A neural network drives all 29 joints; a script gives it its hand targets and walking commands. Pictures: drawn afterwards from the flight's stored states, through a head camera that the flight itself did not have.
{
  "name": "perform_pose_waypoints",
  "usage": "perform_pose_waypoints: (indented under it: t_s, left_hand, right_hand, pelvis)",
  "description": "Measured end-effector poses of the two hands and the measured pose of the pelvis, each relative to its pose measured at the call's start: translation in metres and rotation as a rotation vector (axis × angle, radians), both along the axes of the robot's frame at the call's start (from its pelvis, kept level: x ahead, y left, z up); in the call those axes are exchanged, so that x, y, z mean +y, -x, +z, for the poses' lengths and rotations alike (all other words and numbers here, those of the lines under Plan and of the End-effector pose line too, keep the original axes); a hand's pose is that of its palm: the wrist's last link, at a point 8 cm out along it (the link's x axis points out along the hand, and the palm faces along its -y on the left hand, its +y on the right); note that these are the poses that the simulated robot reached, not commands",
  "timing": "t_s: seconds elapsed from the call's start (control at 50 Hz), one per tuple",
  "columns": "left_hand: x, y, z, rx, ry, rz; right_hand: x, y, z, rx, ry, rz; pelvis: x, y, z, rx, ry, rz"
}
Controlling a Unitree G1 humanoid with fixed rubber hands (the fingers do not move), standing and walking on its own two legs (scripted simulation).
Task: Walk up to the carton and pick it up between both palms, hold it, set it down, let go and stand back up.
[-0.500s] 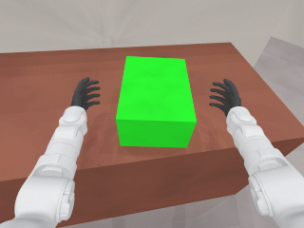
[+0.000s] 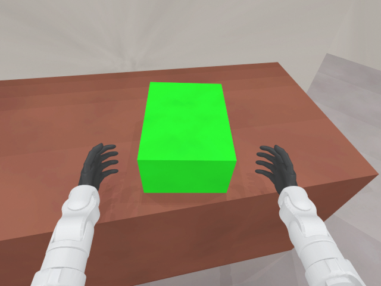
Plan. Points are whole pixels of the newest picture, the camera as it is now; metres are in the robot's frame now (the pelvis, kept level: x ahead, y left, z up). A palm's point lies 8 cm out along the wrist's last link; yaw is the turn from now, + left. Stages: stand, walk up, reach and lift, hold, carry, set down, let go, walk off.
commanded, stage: set down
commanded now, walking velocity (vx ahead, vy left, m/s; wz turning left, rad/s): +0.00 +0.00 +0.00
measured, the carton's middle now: (185, 133) +0.53 +0.05 +0.00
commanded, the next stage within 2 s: let go in 1.60 s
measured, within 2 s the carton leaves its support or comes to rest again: neither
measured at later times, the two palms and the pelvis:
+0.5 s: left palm (85, 226) +0.24 +0.23 +0.01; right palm (293, 228) +0.25 -0.19 +0.02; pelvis +0.01 +0.00 +0.00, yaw +0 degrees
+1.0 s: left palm (87, 233) +0.23 +0.23 -0.01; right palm (291, 255) +0.22 -0.19 -0.03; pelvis +0.02 +0.01 +0.00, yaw -1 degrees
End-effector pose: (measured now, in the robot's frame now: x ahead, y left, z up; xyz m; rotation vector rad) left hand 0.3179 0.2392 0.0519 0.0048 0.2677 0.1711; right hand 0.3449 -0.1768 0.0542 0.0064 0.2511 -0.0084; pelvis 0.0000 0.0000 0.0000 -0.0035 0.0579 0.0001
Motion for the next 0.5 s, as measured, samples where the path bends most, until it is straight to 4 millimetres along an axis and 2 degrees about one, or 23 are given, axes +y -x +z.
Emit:
perform_pose_waypoints:
  t_s: [0.5]
  left_hand:
    - [-0.004,0.081,-0.038,0.027,-0.01,0.019]
  right_hand:
    - [-0.01,0.09,-0.035,0.031,0.0,-0.021]
  pelvis:
    - [-0.003,-0.008,0.002,-0.064,-0.013,-0.007]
